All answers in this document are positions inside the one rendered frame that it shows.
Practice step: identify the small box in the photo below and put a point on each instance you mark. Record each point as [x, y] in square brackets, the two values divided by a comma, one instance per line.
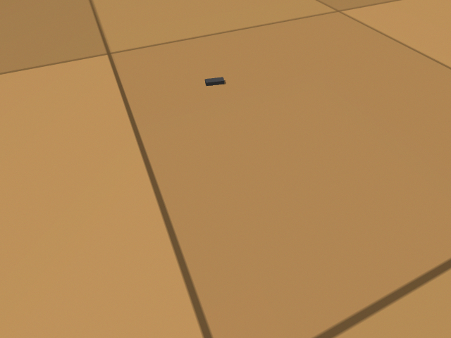
[214, 81]

